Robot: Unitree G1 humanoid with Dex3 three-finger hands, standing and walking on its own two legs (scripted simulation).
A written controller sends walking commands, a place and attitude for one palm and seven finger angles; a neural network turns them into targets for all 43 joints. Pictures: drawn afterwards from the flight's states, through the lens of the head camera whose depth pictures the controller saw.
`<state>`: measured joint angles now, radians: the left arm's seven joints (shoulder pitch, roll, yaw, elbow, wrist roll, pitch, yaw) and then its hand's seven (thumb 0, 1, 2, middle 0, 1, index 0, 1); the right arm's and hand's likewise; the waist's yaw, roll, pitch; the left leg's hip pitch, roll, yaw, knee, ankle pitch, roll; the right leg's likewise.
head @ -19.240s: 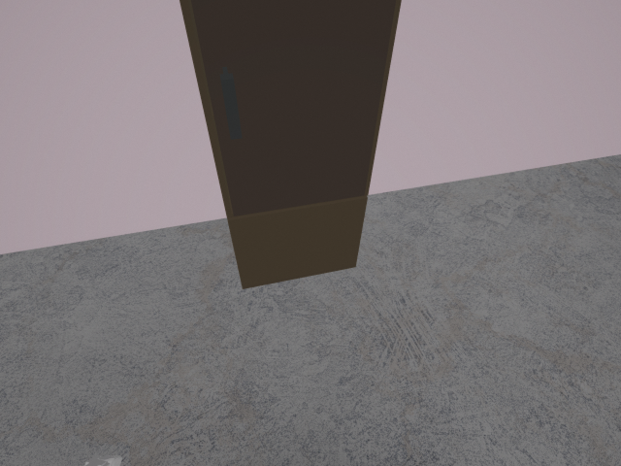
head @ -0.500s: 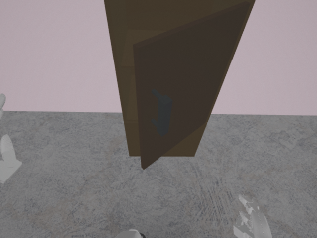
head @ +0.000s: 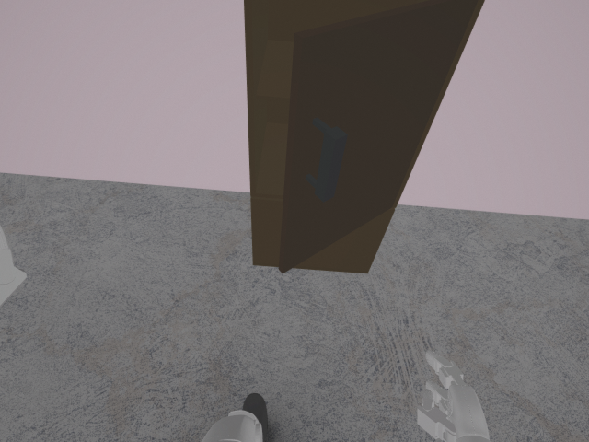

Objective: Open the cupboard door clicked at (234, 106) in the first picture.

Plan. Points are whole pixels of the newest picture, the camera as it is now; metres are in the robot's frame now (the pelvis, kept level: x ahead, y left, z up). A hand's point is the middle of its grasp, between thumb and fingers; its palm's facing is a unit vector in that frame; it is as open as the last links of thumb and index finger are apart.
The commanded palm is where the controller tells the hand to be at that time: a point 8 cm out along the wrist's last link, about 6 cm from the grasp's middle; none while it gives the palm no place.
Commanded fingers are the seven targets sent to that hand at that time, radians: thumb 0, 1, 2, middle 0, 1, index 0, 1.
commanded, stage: stop stepping back and stand still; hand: left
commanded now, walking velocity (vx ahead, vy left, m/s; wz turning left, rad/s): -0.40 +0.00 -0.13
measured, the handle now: (321, 159) +0.56 +0.00 +0.06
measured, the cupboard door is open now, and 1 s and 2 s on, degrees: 40 40 40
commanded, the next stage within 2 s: let the arm hang, fingers relaxed in 0.74 s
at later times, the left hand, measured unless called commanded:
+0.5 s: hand out of the picture +0.09 +0.23 +0.20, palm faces +0.23 -0.80 -0.55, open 7.4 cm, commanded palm +0.05 +0.29 +0.20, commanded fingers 0.00 0.90 0.90 -0.20 -0.30 -0.20 -0.30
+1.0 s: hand out of the picture +0.08 +0.23 -0.03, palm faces +0.03 -0.91 -0.40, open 7.4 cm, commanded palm none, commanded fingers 0.00 0.90 0.90 -0.20 -0.30 -0.20 -0.30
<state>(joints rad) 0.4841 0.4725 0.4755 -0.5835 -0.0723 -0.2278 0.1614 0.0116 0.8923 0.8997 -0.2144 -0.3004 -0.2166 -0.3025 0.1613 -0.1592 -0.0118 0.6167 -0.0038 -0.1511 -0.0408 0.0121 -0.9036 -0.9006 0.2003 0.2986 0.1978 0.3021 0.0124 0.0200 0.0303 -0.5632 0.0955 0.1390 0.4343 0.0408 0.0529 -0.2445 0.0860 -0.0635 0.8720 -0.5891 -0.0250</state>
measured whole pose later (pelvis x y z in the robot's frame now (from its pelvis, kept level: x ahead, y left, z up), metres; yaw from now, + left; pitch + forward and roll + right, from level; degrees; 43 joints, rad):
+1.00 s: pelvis -0.14 +0.02 +0.00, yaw -5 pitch +0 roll +3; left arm 0.24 0.27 0.11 0.36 0.03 0.02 0.03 0.00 0.91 0.90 -0.20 -0.30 -0.20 -0.30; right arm 0.19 -0.27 -0.01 0.76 -0.04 -0.03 -0.01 0.01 -0.91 -0.90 0.20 0.30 0.19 0.30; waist -0.02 0.03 -0.03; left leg -0.35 -0.01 0.04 0.64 -0.29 -0.02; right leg -0.34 0.00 -0.02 0.74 -0.41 -0.02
